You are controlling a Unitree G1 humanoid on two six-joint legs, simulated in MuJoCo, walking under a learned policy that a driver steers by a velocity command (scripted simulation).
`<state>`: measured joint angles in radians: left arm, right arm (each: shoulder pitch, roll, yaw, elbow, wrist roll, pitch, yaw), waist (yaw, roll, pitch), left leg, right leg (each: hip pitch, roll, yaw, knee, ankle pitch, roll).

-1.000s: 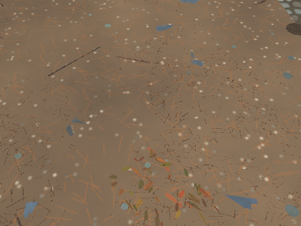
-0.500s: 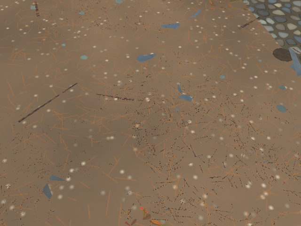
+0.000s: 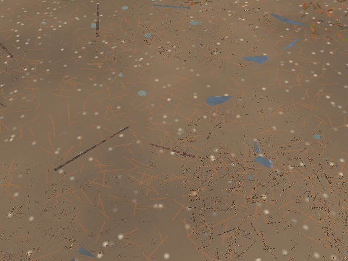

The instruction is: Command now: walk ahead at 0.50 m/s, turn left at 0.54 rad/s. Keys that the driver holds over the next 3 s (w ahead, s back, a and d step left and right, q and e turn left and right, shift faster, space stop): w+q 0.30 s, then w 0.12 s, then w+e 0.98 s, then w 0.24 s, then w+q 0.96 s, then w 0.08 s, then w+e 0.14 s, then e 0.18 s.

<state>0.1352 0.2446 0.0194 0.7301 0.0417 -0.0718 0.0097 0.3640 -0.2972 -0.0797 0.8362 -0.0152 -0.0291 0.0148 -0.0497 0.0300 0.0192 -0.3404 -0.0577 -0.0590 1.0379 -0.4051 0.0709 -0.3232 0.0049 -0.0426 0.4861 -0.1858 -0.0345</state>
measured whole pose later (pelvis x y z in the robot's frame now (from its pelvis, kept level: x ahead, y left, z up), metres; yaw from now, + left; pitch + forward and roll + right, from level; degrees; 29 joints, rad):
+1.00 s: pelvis +0.51 +0.10 -0.02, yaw +2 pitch +1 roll +0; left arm 0.10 0.23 0.04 0.78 0.04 -0.03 -0.04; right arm 0.40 -0.23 -0.03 0.95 -0.02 -0.05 -0.03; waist -0.03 0.00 0.05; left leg 0.02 0.03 0.25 0.69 -0.47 0.03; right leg -0.45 0.06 -0.12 0.59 -0.18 -0.17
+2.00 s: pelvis +1.03 +0.03 -0.01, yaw -11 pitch +1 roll +1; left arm 0.04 0.23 0.00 0.72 0.05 -0.08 -0.01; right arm 0.47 -0.25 -0.05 0.92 0.00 -0.05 0.01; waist -0.09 -0.01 0.02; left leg -0.11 -0.05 -0.08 0.59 -0.43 0.04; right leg -0.41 -0.01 -0.02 0.52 -0.13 -0.03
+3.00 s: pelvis +1.53 +0.08 -0.01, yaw +9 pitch +1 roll +1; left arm 0.13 0.23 0.02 0.79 0.03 -0.03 -0.03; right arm 0.37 -0.24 -0.03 0.91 -0.02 -0.06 -0.02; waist -0.04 -0.03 0.05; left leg 0.10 -0.11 0.05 0.26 -0.37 0.09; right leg -0.53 0.00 -0.07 0.59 -0.06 -0.07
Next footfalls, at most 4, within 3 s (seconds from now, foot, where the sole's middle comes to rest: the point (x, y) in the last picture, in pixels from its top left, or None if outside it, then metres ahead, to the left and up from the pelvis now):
0.40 left None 0.33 0.15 -0.77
0.98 right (170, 223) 0.64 0.05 -0.77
1.50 left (140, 158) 0.97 0.17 -0.77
1.98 right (193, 129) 1.13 -0.09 -0.77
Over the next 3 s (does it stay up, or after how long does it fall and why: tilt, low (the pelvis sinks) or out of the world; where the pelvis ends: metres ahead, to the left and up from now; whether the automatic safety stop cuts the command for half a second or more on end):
stays up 1.53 0.08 -0.01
